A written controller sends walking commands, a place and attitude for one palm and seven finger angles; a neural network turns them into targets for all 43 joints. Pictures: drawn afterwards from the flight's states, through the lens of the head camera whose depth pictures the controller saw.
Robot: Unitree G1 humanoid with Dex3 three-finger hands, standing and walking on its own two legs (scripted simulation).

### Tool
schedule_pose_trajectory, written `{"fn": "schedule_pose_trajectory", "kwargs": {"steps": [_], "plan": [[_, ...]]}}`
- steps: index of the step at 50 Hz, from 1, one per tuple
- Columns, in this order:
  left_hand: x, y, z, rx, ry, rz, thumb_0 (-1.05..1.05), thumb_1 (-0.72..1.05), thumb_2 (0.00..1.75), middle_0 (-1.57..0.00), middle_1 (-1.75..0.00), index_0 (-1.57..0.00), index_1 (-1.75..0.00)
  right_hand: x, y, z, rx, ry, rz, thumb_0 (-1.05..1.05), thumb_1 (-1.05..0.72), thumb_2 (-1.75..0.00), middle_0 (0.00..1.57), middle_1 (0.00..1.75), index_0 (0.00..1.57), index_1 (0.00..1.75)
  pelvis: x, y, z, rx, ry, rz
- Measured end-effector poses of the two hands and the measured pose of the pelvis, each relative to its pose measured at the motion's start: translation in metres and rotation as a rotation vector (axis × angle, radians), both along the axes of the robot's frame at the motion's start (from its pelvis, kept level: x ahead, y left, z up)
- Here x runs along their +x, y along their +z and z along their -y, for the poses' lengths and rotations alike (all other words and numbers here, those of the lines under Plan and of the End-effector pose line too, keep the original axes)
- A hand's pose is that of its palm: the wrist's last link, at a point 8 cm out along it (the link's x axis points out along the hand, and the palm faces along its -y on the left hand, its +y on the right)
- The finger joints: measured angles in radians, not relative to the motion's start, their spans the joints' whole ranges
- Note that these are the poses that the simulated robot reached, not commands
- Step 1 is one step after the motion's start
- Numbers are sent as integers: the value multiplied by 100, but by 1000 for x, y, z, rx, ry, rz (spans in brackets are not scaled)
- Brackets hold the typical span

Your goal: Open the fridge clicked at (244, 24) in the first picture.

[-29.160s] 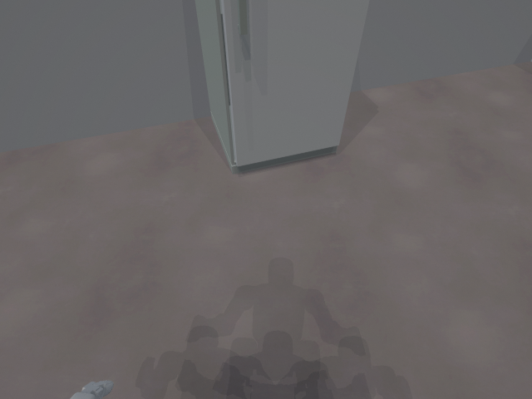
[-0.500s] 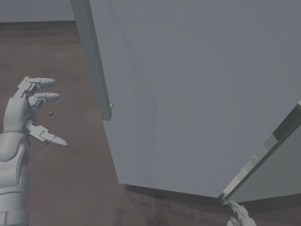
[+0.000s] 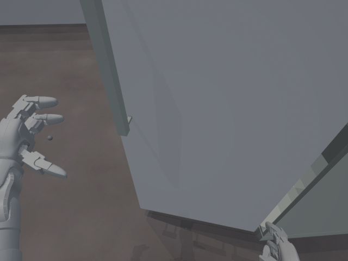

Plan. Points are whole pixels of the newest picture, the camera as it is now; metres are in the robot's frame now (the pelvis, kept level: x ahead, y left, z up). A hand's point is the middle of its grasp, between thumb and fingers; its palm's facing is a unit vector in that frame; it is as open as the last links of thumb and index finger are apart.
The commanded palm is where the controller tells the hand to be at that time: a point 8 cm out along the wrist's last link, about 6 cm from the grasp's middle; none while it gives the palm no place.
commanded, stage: slip the hand off the handle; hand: left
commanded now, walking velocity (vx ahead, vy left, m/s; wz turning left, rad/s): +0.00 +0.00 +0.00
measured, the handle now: (111, 60) +0.46 +0.19 +0.24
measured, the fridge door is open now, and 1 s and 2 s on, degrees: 74 74 74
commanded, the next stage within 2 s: draw the hand back to the body in 0.14 s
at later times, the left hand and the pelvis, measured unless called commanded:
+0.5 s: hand (49, 140) +0.28 +0.28 +0.17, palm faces +0.02 -1.00 -0.05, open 14.7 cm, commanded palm +0.24 +0.32 +0.17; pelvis +0.02 +0.01 +0.00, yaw -1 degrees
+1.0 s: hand (29, 163) +0.24 +0.30 +0.15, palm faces +0.44 -0.86 -0.27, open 13.3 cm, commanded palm +0.19 +0.32 +0.18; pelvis +0.00 +0.02 +0.01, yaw -1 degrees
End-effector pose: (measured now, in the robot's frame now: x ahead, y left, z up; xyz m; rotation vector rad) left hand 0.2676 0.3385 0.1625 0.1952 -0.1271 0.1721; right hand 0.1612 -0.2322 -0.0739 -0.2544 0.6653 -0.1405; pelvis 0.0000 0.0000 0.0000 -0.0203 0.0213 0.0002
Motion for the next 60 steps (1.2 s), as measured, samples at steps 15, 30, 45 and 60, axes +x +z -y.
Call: {"fn": "schedule_pose_trajectory", "kwargs": {"steps": [15, 30, 45, 60], "plan": [[8, -5, 1, -44, -39, 11, -1, -55, 20, -26, -115, -26, -115, -27, -8, 24, -8, -94, -44, 1, -90, -90, 20, 30, 20, 30, 9, -3, 1, 8, -28, -19], [-25, 6, 1, -178, -121, -54, -1, -55, 20, -26, -115, -26, -115, 33, 34, -24, 63, 18, 204, 1, -90, -90, 20, 30, 20, 30, 13, 5, -14, 2, -19, 36], [-63, 10, -1, 31, 187, 0, -1, -39, 28, -25, -105, -25, -105, 30, 30, -47, 30, 122, 137, 1, -90, -90, 21, 30, 20, 30, 2, 10, -19, 1, 0, 76], [-75, 22, 16, 183, 298, 50, -1, 12, 52, -24, -76, -24, -75, 6, 4, -25, 29, 29, -33, 1, -90, -90, 21, 30, 20, 30, 17, 15, -17, 16, -24, 99]]}}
